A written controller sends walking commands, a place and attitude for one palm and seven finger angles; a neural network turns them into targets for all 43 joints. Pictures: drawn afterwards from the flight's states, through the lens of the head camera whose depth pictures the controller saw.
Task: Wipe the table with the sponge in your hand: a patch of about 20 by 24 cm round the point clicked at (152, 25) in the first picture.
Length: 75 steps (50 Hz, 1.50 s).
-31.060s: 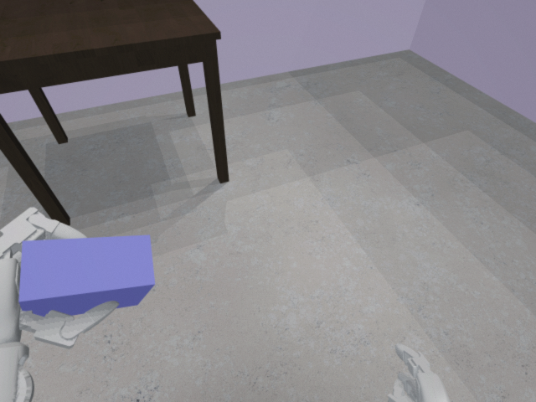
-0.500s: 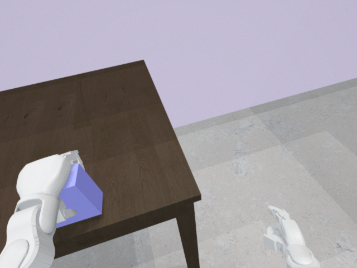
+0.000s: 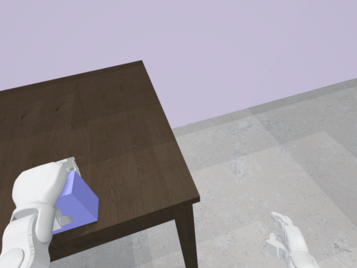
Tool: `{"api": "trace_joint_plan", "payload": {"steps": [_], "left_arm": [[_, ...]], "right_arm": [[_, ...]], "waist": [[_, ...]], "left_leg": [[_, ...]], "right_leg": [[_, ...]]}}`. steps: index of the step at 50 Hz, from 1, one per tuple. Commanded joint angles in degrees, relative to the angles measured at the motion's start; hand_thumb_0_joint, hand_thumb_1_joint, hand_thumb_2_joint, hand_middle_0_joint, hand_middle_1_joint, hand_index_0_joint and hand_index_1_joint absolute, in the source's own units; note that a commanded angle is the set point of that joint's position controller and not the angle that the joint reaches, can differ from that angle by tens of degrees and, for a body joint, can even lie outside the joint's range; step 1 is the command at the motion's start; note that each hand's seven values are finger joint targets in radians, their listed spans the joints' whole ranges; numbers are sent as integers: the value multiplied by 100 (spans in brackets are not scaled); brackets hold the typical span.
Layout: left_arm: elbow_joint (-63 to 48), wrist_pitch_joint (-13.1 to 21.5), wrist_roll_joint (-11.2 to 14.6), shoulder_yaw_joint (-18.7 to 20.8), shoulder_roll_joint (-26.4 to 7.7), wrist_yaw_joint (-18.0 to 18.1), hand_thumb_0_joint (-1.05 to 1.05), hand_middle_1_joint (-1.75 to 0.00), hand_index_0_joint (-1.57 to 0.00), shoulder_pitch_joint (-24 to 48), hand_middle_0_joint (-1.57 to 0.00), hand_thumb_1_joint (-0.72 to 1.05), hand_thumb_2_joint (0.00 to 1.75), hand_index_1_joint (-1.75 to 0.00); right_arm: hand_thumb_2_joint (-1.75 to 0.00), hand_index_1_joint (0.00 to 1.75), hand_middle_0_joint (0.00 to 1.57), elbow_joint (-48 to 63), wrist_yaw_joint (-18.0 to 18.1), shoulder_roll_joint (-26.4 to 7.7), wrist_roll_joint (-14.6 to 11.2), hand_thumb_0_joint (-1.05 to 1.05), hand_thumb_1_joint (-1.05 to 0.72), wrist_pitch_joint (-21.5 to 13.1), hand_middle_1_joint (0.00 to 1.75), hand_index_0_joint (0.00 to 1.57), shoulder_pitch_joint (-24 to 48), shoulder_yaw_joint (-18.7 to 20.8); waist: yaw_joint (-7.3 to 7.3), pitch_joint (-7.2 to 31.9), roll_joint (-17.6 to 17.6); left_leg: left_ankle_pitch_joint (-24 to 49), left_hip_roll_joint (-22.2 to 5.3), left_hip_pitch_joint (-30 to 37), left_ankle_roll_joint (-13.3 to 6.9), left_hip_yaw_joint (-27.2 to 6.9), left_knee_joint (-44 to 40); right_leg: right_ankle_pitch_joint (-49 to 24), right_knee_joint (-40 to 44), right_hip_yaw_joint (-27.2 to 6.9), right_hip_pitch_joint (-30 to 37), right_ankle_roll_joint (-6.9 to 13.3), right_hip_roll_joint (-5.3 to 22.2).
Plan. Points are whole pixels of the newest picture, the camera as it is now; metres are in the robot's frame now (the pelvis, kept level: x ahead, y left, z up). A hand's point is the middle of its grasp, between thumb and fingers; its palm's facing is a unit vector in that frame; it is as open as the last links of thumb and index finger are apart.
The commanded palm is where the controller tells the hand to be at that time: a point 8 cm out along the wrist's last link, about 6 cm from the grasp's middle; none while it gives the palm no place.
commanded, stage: wipe forward along the first lane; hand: left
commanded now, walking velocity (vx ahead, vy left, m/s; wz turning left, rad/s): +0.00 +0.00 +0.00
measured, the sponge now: (67, 207) +0.20 +0.29 +0.05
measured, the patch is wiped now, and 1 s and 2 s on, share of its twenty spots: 0.00 0.45 0.70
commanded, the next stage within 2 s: slide across to the middle lane in 1.70 s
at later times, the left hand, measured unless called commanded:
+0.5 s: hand (57, 184) +0.23 +0.31 +0.10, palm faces +0.01 -0.05 -1.00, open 10.0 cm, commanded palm +0.22 +0.31 +0.14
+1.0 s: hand (63, 162) +0.29 +0.34 +0.09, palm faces -0.04 -0.02 -1.00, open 10.0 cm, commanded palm +0.28 +0.34 +0.13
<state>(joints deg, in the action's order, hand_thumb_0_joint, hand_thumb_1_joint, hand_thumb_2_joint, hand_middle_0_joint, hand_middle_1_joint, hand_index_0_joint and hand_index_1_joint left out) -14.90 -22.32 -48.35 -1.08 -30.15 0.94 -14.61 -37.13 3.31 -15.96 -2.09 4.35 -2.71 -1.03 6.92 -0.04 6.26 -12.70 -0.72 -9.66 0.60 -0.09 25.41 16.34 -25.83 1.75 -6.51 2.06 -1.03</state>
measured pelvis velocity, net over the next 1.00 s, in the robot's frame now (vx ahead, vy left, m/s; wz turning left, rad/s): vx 0.00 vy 0.00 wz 0.03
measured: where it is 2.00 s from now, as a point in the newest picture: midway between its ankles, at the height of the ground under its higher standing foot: outside the picture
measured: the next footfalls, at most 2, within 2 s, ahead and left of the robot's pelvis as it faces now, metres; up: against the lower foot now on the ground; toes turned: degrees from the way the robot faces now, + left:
none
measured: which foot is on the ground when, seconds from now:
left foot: down 0.00-1.00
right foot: down 0.00-1.00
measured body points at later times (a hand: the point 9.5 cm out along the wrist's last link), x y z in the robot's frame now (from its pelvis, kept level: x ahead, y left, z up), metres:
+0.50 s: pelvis -0.01 +0.00 +0.00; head -0.01 -0.05 +0.45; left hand +0.23 +0.31 +0.15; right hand +0.23 -0.22 -0.10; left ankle +0.01 +0.13 -0.74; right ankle -0.02 -0.10 -0.74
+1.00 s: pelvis +0.00 +0.00 +0.00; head +0.01 -0.04 +0.44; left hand +0.29 +0.33 +0.15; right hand +0.19 -0.24 -0.12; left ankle +0.01 +0.13 -0.74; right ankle -0.02 -0.10 -0.74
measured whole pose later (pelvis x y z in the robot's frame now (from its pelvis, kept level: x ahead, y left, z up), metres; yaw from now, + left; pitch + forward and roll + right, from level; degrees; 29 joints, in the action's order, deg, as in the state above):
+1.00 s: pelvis +0.00 +0.00 +0.00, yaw +2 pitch +2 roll +0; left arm 16.9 -14.5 -51.1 0.9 -32.9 -0.4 11.2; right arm -39.9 3.7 -17.7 -3.8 5.9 -6.9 -0.1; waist 4.3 2.0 5.7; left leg -13.3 -0.5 -17.6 0.3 -1.8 28.7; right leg 17.1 -28.5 3.3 -13.5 2.1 -0.9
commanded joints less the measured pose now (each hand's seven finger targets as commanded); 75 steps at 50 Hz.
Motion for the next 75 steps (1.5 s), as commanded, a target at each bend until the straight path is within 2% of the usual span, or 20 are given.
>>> {"api": "trace_joint_plan", "payload": {"steps": [1,4,7,9,12,13,17,18,32,33,37,38,42,45,47,54,57,70,72,75], "left_arm": [[-884,87,-184,789,-1096,250,0,-160,-120,848,-120,10,130,-160],[-851,48,-162,698,-962,250,0,-160,-120,726,-120,10,130,-160],[-519,-22,-222,985,-1363,267,0,-160,-120,1087,-120,10,130,-160],[-349,5,-228,780,-1146,245,0,-160,-120,1271,-120,10,130,-160],[-138,-14,-243,920,-1338,203,0,-160,-120,1280,-120,10,130,-160],[-165,16,-215,588,-1013,172,0,-160,-120,1514,-120,10,130,-160],[192,88,-237,753,-1267,101,0,-160,-120,1715,-120,10,130,-160],[241,138,-226,532,-1014,87,0,-160,-120,1804,-120,10,130,-160],[1942,436,-349,600,-1359,-26,0,-160,-120,2969,-120,10,130,-160],[1997,455,-316,390,-1090,-44,0,-160,-120,2876,-120,10,130,-160],[2244,561,-305,681,-1396,-69,0,-160,-120,2881,-120,10,130,-160],[2306,596,-289,390,-1086,-78,0,-160,-120,3046,-120,10,130,-160],[2561,717,-353,632,-1396,-45,0,-160,-120,3252,-120,10,130,-160],[2844,764,-368,421,-1196,-22,0,-160,-120,3409,-120,10,130,-160],[2940,781,-384,704,-1562,-25,0,-160,-120,3563,-120,10,130,-160],[3397,893,-445,441,-1452,-102,0,-160,-120,4110,-120,10,130,-160],[3570,981,-459,769,-1844,-134,0,-160,-120,4161,-120,10,130,-160],[4139,1268,-578,693,-1885,-45,0,-160,-120,4790,-120,10,130,-160],[4235,1293,-559,900,-2161,-57,0,-160,-120,4935,-120,10,130,-160],[4427,1325,-576,650,-1927,-65,0,-160,-120,5091,-120,10,130,-160]], "right_arm": [[-90,30,20,1005,10,-552,-6,0,-90,-309,30,20,1170,232],[-90,30,20,1012,-14,-539,-17,0,-90,-317,30,20,1190,221],[-90,30,20,943,30,-589,-24,0,-90,-274,30,20,1331,182],[-90,30,20,927,39,-584,-34,0,-90,-283,30,20,1164,197],[-90,30,20,902,50,-608,-52,0,-90,-243,30,20,1325,182],[-90,30,20,936,48,-581,-68,0,-90,-262,30,20,1220,169],[-90,30,20,864,69,-635,-65,0,-90,-256,30,20,1242,174],[-90,30,20,897,66,-608,-71,0,-90,-286,30,20,1124,181],[-90,30,20,664,114,-753,-136,0,-90,-247,30,20,878,235],[-90,30,20,703,107,-737,-132,0,-90,-258,30,20,797,249],[-90,30,20,676,75,-780,-141,0,-90,-187,30,20,742,263],[-90,30,20,680,69,-763,-149,0,-90,-192,30,20,649,261],[-90,30,20,657,65,-818,-162,0,-90,-171,30,20,572,297],[-90,30,20,617,64,-835,-167,0,-90,-161,30,20,410,334],[-90,30,20,600,76,-860,-170,0,-90,-132,30,20,440,325],[-90,30,20,547,71,-875,-184,0,-90,-79,30,20,209,342],[-90,30,20,563,61,-910,-188,0,-90,-27,30,20,213,342],[-90,30,20,471,11,-967,-196,0,-90,46,30,20,-180,436],[-90,30,20,472,13,-991,-216,0,-90,87,30,20,-150,404],[-90,30,20,444,-1,-984,-213,0,-90,103,30,20,-274,423]], "waist": [[-31,846,-403],[-39,806,-442],[-52,656,-530],[-108,736,-597],[-66,693,-466],[-153,748,-471],[-145,677,-453],[-190,757,-542],[-299,804,-773],[-304,916,-826],[-296,850,-792],[-378,816,-865],[-364,824,-886],[-427,840,-972],[-389,912,-1000],[-510,1028,-854],[-444,1139,-837],[-573,1377,-808],[-544,1389,-692],[-622,1320,-772]], "left_leg": [[1223,291,320,-331,-42,-189],[1182,277,287,-325,-41,-195],[1018,289,254,-317,-54,-226],[1029,282,196,-330,-22,-204],[944,318,193,-316,-41,-223],[905,302,146,-328,3,-215],[796,323,146,-320,-28,-230],[815,324,94,-338,3,-198],[490,369,-177,-349,3,-132],[531,378,-207,-371,37,-85],[577,369,-333,-357,1,-45],[528,369,-359,-371,26,-34],[497,369,-435,-374,10,17],[474,375,-488,-393,46,73],[495,373,-522,-394,22,79],[588,379,-526,-413,49,160],[670,380,-612,-410,37,177],[863,356,-603,-440,73,305],[850,347,-657,-418,25,243],[818,336,-635,-437,38,257]], "right_leg": [[-1348,456,-311,-8,74,-51],[-1282,454,-308,-46,73,-64],[-1137,526,-493,-142,108,-113],[-1167,462,-282,-122,59,-67],[-1088,513,-472,-141,107,-105],[-1058,463,-254,-153,52,-54],[-960,531,-388,-229,84,-103],[-1009,458,-210,-199,43,-65],[-810,495,-275,-393,38,-90],[-914,429,-165,-324,-7,-50],[-1085,402,-244,-357,24,-80],[-1029,376,-122,-429,-8,-64],[-1011,377,-216,-529,19,-88],[-1085,340,-138,-582,-21,-64],[-1101,338,-212,-542,2,-75],[-1266,276,-107,-579,-9,-53],[-1408,256,-189,-474,18,-50],[-1636,166,-82,-605,17,-52],[-1528,165,-93,-593,55,-65],[-1495,179,-30,-701,30,-64]]}}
